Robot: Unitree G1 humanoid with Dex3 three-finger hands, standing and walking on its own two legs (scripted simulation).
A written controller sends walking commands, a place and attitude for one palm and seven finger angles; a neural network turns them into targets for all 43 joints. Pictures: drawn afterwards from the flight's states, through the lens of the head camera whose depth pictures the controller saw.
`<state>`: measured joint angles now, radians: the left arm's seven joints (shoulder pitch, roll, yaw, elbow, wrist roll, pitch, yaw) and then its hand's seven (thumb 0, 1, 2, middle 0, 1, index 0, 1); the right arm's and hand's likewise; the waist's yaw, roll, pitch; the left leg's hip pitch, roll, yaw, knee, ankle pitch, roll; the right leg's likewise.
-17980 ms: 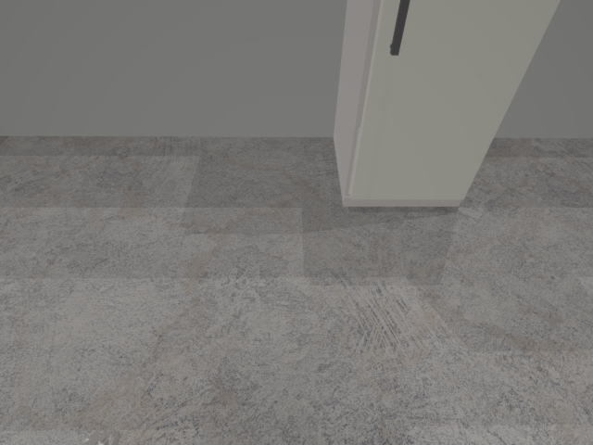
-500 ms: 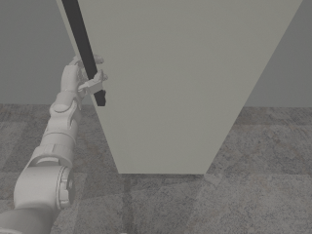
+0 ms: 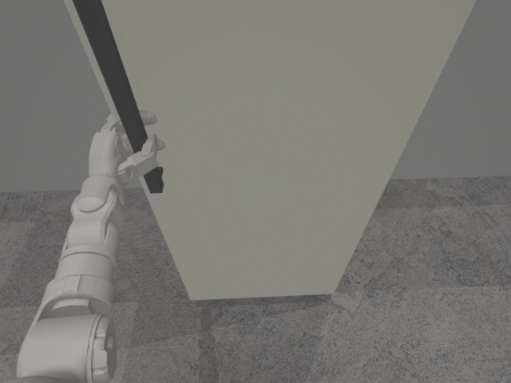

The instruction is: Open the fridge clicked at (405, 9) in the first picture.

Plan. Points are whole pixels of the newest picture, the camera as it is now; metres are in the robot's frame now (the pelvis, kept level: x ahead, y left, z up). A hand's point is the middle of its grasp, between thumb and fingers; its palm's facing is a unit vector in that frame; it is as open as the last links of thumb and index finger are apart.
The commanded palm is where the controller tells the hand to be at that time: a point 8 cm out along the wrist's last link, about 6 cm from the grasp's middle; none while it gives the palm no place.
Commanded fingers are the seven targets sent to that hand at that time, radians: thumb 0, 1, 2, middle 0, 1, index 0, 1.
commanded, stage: pull the door a little, standing still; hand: left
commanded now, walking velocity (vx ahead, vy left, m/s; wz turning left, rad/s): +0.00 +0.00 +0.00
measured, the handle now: (128, 95) +0.48 +0.19 +0.22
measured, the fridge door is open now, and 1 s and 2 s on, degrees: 0 12 49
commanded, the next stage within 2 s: walk backward, drawing the door open in 0.54 s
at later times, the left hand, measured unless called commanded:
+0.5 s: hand (150, 161) +0.42 +0.16 +0.14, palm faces +0.03 -1.00 +0.00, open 6.2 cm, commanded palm +0.34 +0.21 +0.14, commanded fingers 0.00 0.90 0.90 -0.45 -1.40 -0.45 -1.40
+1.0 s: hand (152, 206) +0.33 +0.14 +0.14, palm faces +0.19 -0.94 -0.29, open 6.5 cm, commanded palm +0.29 +0.19 +0.14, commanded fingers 0.00 0.90 0.90 -0.45 -1.40 -0.45 -1.40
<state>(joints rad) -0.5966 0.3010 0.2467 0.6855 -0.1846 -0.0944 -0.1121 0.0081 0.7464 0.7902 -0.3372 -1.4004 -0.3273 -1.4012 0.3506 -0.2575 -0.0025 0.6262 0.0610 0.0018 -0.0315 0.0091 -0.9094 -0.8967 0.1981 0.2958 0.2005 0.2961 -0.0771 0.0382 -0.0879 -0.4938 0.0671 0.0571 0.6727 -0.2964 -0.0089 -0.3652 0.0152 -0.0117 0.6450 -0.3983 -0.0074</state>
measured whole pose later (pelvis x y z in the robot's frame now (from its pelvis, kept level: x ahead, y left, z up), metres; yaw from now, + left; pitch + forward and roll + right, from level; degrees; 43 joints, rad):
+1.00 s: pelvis +0.08 -0.03 +0.03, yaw -1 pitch +3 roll +2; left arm 0.33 0.20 0.11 -0.29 -0.09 -0.02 0.09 -0.05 0.62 0.79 -0.39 -1.35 -0.28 -1.39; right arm 0.15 -0.21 0.04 0.49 -0.01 0.06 -0.05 0.01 -0.91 -0.90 0.20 0.30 0.20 0.30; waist 0.00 0.10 0.01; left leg -0.25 0.03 0.01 0.59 -0.19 -0.01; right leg -0.12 0.01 -0.08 0.45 -0.28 -0.03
